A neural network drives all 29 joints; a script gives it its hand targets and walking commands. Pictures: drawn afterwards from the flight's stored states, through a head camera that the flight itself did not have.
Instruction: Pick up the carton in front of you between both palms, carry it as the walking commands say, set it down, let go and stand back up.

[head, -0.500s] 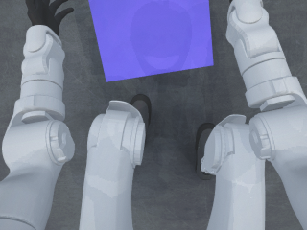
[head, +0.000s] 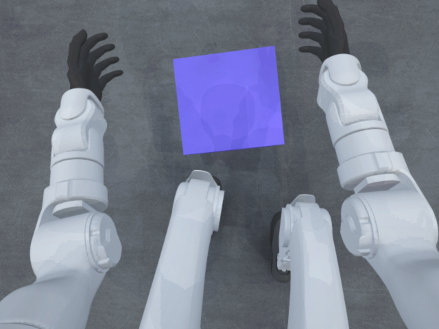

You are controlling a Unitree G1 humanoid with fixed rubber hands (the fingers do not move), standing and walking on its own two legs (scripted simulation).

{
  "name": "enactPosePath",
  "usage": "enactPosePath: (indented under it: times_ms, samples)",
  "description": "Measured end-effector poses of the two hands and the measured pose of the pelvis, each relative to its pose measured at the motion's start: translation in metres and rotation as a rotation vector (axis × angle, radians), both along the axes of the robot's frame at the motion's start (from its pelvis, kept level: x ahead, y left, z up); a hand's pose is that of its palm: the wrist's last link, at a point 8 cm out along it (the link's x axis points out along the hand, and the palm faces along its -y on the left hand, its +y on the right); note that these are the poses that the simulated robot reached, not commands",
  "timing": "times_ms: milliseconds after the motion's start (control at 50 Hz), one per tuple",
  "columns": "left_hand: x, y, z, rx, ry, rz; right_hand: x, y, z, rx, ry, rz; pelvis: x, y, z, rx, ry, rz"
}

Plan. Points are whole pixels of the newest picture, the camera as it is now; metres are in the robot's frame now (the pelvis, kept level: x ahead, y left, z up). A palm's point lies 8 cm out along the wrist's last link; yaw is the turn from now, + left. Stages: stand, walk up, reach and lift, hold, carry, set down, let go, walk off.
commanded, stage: set down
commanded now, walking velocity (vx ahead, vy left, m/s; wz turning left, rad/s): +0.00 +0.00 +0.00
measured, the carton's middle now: (229, 110) +0.46 +0.10 -0.37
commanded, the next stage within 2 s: let go in 0.42 s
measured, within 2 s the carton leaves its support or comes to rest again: neither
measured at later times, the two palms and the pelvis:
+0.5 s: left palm (1, 58) +0.41 +0.33 +0.04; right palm (393, 4) +0.52 -0.05 +0.04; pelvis +0.03 +0.01 +0.13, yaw +1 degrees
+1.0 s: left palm out of the picture +0.30 +0.29 +0.17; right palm out of the picture +0.39 -0.13 +0.15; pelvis +0.09 +0.03 +0.25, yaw +3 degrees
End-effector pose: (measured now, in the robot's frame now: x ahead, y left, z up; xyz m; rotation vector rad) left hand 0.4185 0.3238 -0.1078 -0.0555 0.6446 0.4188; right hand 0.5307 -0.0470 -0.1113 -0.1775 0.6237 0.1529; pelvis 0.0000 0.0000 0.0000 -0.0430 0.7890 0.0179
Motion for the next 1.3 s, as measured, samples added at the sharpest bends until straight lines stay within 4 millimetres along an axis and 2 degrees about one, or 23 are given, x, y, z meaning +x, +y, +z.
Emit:
enactPosePath:
  times_ms: [180, 360, 540, 600, 780, 960, 1160, 1300]
  samples:
    - [-0.005, 0.009, 0.059, -0.008, -0.004, 0.003, 0.000, 0.004, 0.057, -0.001, 0.000, 0.014, 0.014, 0.001, 0.049, 0.003, 0.007, 0.011]
    - [-0.006, 0.008, 0.113, -0.013, -0.011, -0.010, 0.000, -0.001, 0.115, -0.008, 0.004, 0.007, 0.024, 0.004, 0.099, -0.003, -0.014, 0.024]
    - [-0.012, 0.005, 0.156, 0.002, 0.013, -0.056, -0.011, -0.009, 0.158, -0.028, 0.017, -0.014, 0.031, 0.011, 0.144, -0.003, -0.049, 0.026]
    - [-0.021, 0.000, 0.167, 0.015, 0.041, -0.105, -0.027, -0.016, 0.169, -0.053, 0.026, -0.040, 0.036, 0.014, 0.159, -0.004, -0.074, 0.027]
    - [-0.069, -0.012, 0.214, 0.045, 0.145, -0.264, -0.101, -0.050, 0.213, -0.099, 0.089, -0.141, 0.060, 0.026, 0.209, 0.002, -0.237, 0.028]
    - [-0.113, -0.024, 0.264, 0.054, 0.165, -0.289, -0.137, -0.077, 0.256, -0.095, 0.102, -0.120, 0.087, 0.030, 0.244, 0.029, -0.409, 0.043]
    - [-0.156, -0.065, 0.310, 0.050, 0.173, -0.273, -0.183, -0.128, 0.296, -0.095, 0.114, -0.111, 0.112, 0.013, 0.274, 0.067, -0.605, 0.048]
    - [-0.160, -0.090, 0.321, 0.056, 0.175, -0.300, -0.214, -0.173, 0.317, -0.099, 0.121, -0.138, 0.121, -0.009, 0.282, 0.089, -0.730, 0.047]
